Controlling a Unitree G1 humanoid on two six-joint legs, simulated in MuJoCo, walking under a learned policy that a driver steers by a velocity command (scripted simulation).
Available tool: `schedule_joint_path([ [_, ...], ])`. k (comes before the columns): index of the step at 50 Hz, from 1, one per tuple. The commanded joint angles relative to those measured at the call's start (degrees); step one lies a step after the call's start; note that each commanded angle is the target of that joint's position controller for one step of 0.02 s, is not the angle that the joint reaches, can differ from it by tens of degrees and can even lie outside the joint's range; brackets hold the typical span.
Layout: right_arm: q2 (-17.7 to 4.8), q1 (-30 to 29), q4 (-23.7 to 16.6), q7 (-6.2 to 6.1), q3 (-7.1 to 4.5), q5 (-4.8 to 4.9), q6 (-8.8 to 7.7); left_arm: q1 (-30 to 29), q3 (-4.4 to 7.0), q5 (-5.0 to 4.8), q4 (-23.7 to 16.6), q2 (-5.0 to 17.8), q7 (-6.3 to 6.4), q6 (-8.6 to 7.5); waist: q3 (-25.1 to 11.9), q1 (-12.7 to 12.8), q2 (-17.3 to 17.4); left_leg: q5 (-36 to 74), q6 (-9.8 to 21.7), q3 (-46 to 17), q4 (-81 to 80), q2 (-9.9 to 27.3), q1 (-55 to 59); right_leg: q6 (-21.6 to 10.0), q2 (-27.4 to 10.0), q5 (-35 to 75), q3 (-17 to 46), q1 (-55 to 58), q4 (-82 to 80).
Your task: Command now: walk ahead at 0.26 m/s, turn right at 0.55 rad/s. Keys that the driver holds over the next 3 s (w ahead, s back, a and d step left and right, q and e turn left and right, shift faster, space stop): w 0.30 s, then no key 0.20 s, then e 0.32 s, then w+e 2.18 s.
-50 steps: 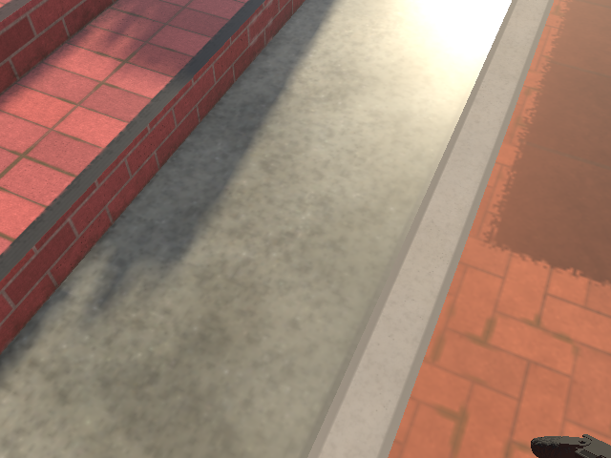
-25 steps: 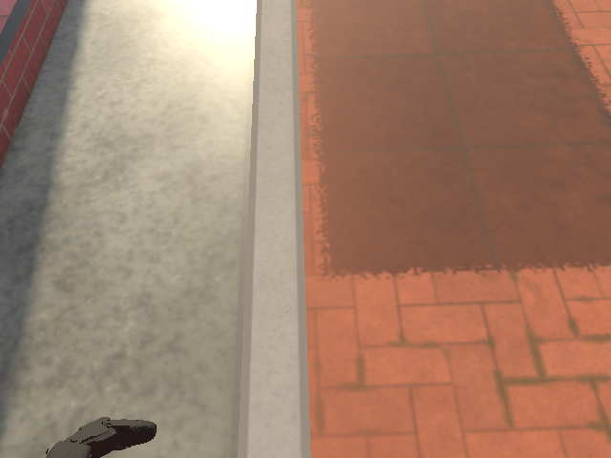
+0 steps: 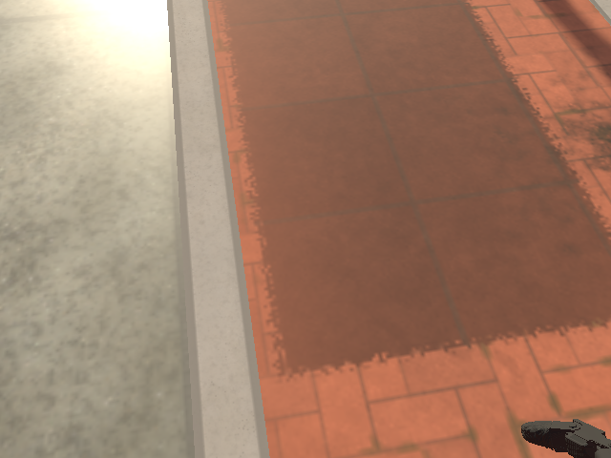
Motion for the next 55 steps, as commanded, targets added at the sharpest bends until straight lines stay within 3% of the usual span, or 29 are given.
schedule_joint_path([
  [1, -12.33, 15.72, -1.03, -0.52, -4.31, 1.32, 0.94, 8.61, 1.15, 1.57, -3.51, 7.02, 0.83, 0.16, -25.18, -4.94, 8.87, 22.69, 13.14, -32.99, -6.16, 27.25, 37.4, 1.26, -3.53, -3.62, -3.18, -22.69, 33.68],
  [2, -7.07, 11.84, -1.44, -0.51, -2.8, 1.36, 1.3, 3.52, 1.37, 2.61, -3.61, 7.25, -0.07, 0.65, -15.79, -5.06, 5.61, 3.94, 11.44, -26.11, -10.53, 22.46, 28.43, 1.53, -5.31, 0.99, -4.21, -23.73, 32.04],
  [3, -4.85, 9.09, -1.25, -0.28, -2.04, 0.93, 1.63, 0.25, 1.15, 2.96, -4.17, 6.15, -0.96, 0.99, -10.03, -4.81, 4.23, -10.11, 9.52, -21.07, -14.84, 18.56, 21.9, 1.7, -7.26, 3.98, -5.18, -23.94, 28.75],
  [5, -5.98, 9.56, 0.49, -0.28, -2.25, 0.71, 1.25, -1.28, 0.56, 3.29, -4.4, 3.9, -2.53, 2.08, -4.57, -4.69, 8.24, -15.2, 8.45, -15.23, -20.2, 14.75, 14.26, 2.15, -8.16, 7.02, -6.57, -21.77, 24.93],
  [9, -6.66, 12.61, 3.52, 0.88, -2.91, 0.78, -1.01, -4.12, -0.41, 3.11, -4.59, 2.01, -3.09, 1.87, -4.65, -4.41, 5.89, -12.41, 9.64, -11.28, -22.74, 14.47, 15.31, 1.61, -8.71, 11.49, -6.19, -22.56, 16.37],
  [15, -8.44, 15.47, 6.45, 1.77, -3.91, 1.28, -0.83, -14.63, -2.3, 3.05, -6.89, 0.45, -3.96, 0.61, -2.86, -6.55, 6.22, -13.66, 9.26, -5.58, -24.59, 13.23, 12.92, 2.43, -11.27, 15.31, -12.46, -17.23, -2.57],
  [17, -8.57, 17.73, 7.8, 2.01, -4.05, 1.04, -0.51, -16.17, -2.66, 2.93, -7.03, 0.16, -3.47, 0.13, -2.37, -7.34, 5.72, -7.79, 9.33, -4.98, -22.02, 13.48, 13.69, 2.45, -10.42, 15.26, -14.09, -14.84, -6.65],
  [20, -7.66, 18.64, 9.34, 1.78, -3.78, 1.57, 0.07, -11.75, -2.9, 3.16, -5.1, -0.37, -2.18, -1.19, -4.88, -4.64, 4.73, 4.4, 6.39, -2.56, -12.07, 11.57, 13.89, 1.14, -8.62, 19.14, -14.61, -4.67, -17.3],
  [21, -5.51, 18.92, 9.3, 1.64, -3.1, 1.44, 0.08, -8.03, -2.45, 3.46, -3.65, 1.02, -1.59, -1.61, -7.41, -3.34, 2.41, 2.96, 4.28, -0.75, -6.83, 9.51, 12.1, 0.21, -11.2, 19.96, -10.97, 1.82, -20.05],
  [22, -1.62, 18.68, 7.38, 1.69, -1.9, 1.23, 0.05, -3.74, -1.7, 4.16, -3.32, 5.2, -0.93, -1.96, -10.81, -2.33, -6.57, -9.5, 1.6, 3.52, 4.72, 5.58, 7.71, -1.78, -23.61, 23.78, 2.44, 7.4, -23.62],
  [23, -0.24, 20.67, 6.3, 1.27, -1.27, 1.41, 0.53, -3.78, -0.02, 2.35, -2.97, 10.93, -0.19, -1.06, -8.67, -2.75, -16.98, -27.82, 0.1, 6.93, 12.82, -1.34, -3.05, -9.49, -32.39, 29.55, 15.24, 8.01, -28.0],
  [24, -5.52, 18.85, 7.21, 0.6, -2.67, 0.58, 1.54, -3.46, -0.38, 1.37, -2.52, 8.01, -0.07, -0.78, -6.36, -1.67, -9.97, -30.76, -0.12, 2.44, 20.2, 0.52, -5.41, -11.54, -31.46, 38.17, 13.0, 7.79, -26.21],
  [26, -4.43, 19.07, 8.05, 0.48, -2.73, 0.95, 1.97, -7.58, -1.93, 1.26, -2.13, 2.99, -0.09, -0.93, -5.95, -4.87, -6.84, -25.6, -0.7, -0.21, 21.97, 2.38, -3.97, -9.65, -26.09, 52.59, 4.1, 5.8, -25.04],
  [28, -3.92, 19.18, 8.8, 0.38, -2.71, 0.67, 2.38, -11.21, -2.22, 1.09, -2.1, 1.73, 0.27, -1.27, -6.71, -6.97, -7.0, -20.68, -2.05, 0.49, 20.75, 2.66, 0.12, -8.21, -22.32, 60.94, -0.77, 3.17, -24.59],
  [31, -3.36, 17.38, 8.2, -0.29, -2.79, 1.2, 3.5, -11.2, -1.11, 1.02, -1.41, 3.98, 0.2, -1.1, -8.02, -7.18, -6.07, -18.02, -3.36, 0.79, 19.56, 1.33, 2.13, -9.46, -21.18, 63.79, -1.9, 0.98, -23.14],
  [39, -3.41, 9.95, 5.22, -2.25, -2.75, 1.85, 4.91, -9.01, 1.27, 1.75, 0.21, 6.07, 0.09, 1.63, -6.35, -4.52, -7.02, -17.74, -2.09, -0.38, 9.69, -0.41, 5.94, -9.4, -20.81, 45.48, 6.1, -4.24, -21.1],
  [41, -3.17, 11.4, 5.26, -2.51, -2.75, 1.96, 4.59, -11.21, 1.72, 1.48, -0.16, 6.58, 0.14, 2.37, -5.94, -6.09, -6.58, -15.16, -1.45, -0.38, 2.2, -1.27, 11.18, -7.32, -19.36, 41.17, 7.92, -6.76, -18.9],
  [42, -2.86, 14.21, 5.85, -2.43, -2.7, 1.59, 4.04, -12.39, 1.84, 0.95, -0.38, 6.42, 0.22, 2.76, -6.76, -8.07, -5.44, -11.56, -1.18, 0.3, -5.53, -1.58, 17.61, -5.41, -17.13, 30.82, 8.02, -10.21, -17.22],
  [43, -5.34, 16.33, 5.96, -2.54, -3.26, 0.58, 3.24, -12.82, 1.2, 0.58, -1.25, 3.71, 0.3, 2.85, -7.35, -8.92, -0.25, -14.89, -0.02, -5.97, -12.25, 4.49, 24.64, -2.65, -12.69, 16.07, 6.54, -17.13, -12.17],
  [44, -11.4, 17.82, 5.22, -2.55, -4.37, -0.01, 3.0, -12.24, 0.01, 0.17, -3.0, -1.75, 0.17, 2.67, -8.55, -8.9, 13.83, -26.31, 3.68, -22.45, -19.62, 19.57, 31.13, 0.2, -3.38, -2.45, -3.52, -27.21, 1.16],
  [45, -14.03, 16.71, 5.39, -2.45, -5.29, -0.1, 3.53, -12.99, 0.8, 2.36, -3.33, 2.71, 0.0, 2.79, -5.11, -8.83, 15.01, -35.13, 8.36, -31.37, -25.22, 24.76, 24.35, 0.44, -3.81, -3.17, -6.58, -31.29, 9.69],
  [46, -10.59, 13.57, 4.53, -2.33, -4.37, 0.08, 3.51, -12.98, 1.8, 3.02, -2.84, 5.63, -0.56, 2.84, -1.32, -6.62, 9.42, -39.59, 9.2, -29.3, -26.15, 22.79, 20.36, 0.17, -6.82, 0.71, -4.38, -30.92, 14.21],
  [47, -7.99, 10.29, 4.13, -2.18, -3.7, 0.75, 3.29, -11.85, 2.21, 2.99, -1.8, 5.77, -1.4, 2.88, 1.26, -4.58, 7.36, -37.07, 7.82, -23.89, -26.28, 19.71, 18.24, 0.75, -8.06, 4.45, -4.86, -30.61, 15.77],
  [48, -6.7, 8.72, 3.63, -2.12, -3.35, 1.05, 2.84, -10.43, 2.25, 3.1, -0.85, 5.21, -2.22, 2.94, 1.2, -3.7, 7.45, -32.15, 6.46, -18.49, -26.38, 17.0, 18.92, 1.7, -8.66, 7.79, -5.92, -30.26, 17.0],
  [50, -6.17, 10.23, 4.15, -2.04, -3.36, 1.08, 1.62, -10.35, 1.85, 3.24, -0.19, 3.44, -3.46, 2.93, 0.29, -4.37, 6.89, -23.57, 5.86, -11.05, -26.14, 14.57, 21.03, 3.12, -9.52, 12.48, -7.67, -30.91, 19.43],
  [55, -6.8, 17.26, 6.94, -1.07, -4.21, 0.82, -0.18, -16.71, 1.24, 2.83, -2.58, 1.98, -4.78, 2.93, 0.07, -7.44, 5.15, -16.12, 6.58, -4.35, -26.12, 15.77, 27.96, 4.84, -11.4, 17.82, -8.42, -36.47, 15.99],
])
Next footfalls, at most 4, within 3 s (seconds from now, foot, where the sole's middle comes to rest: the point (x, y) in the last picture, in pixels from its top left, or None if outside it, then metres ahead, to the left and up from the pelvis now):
0.42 right None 0.23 -0.12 -0.76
0.86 left None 0.29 0.06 -0.76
1.40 right None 0.39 -0.25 -0.76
1.94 left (516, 333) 0.75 -0.40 -0.76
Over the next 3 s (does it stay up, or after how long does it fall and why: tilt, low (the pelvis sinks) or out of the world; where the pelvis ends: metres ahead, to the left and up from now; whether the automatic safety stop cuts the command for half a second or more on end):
stays up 0.78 -0.87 0.00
